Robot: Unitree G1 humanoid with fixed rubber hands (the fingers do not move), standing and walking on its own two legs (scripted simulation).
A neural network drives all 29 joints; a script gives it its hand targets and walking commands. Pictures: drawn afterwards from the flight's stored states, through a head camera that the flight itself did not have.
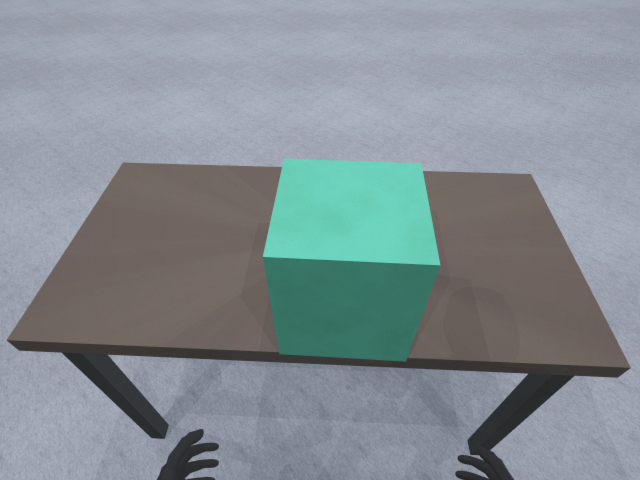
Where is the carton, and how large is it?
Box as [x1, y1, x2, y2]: [263, 158, 439, 361]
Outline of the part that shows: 284,158 263,254 279,353 405,361 439,267 439,260 421,164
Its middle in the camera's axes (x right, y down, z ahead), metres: +0.04 +0.03 +0.62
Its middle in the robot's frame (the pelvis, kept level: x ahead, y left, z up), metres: +0.46 -0.01 -0.01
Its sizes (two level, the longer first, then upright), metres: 0.210 0.200 0.250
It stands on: a table, 0.65 m high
